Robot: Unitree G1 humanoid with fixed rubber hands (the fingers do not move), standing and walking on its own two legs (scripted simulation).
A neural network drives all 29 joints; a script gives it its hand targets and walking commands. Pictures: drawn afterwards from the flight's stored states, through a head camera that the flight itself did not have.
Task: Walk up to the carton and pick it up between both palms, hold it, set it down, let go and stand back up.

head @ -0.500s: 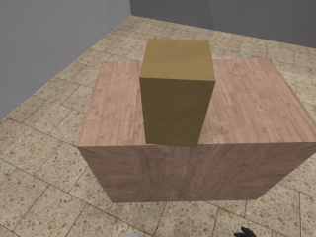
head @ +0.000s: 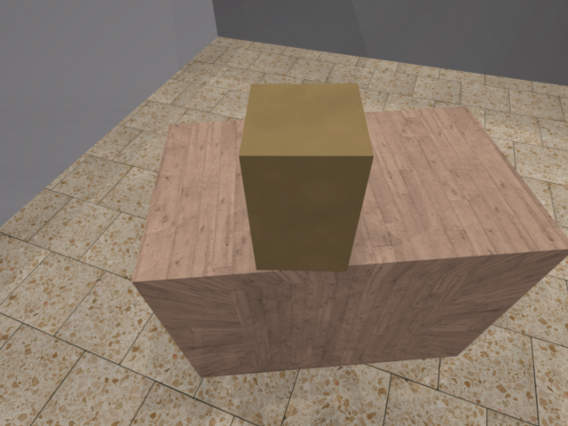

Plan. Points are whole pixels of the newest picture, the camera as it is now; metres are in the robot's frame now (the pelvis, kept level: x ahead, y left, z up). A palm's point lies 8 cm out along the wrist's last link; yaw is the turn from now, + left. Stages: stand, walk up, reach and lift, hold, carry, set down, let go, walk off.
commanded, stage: walk up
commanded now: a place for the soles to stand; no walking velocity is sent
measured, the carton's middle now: (302, 184) +0.51 -0.01 +0.03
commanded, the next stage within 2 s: none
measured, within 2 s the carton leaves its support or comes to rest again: neither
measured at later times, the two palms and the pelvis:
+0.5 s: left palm out of the picture +0.00 +0.26 -0.15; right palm out of the picture +0.03 -0.24 -0.14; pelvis +0.05 +0.01 -0.01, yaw +0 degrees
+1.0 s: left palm (175, 403) +0.18 +0.20 -0.13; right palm out of the picture +0.13 -0.27 -0.14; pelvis +0.10 -0.03 +0.00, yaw +1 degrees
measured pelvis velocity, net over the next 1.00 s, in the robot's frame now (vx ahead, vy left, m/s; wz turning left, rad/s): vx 0.10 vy -0.03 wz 0.02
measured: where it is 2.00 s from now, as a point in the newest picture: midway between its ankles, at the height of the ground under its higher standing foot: outside the picture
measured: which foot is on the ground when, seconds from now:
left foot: down 0.00-1.00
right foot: down 0.00-0.42, up 0.44-0.66, down 0.68-1.00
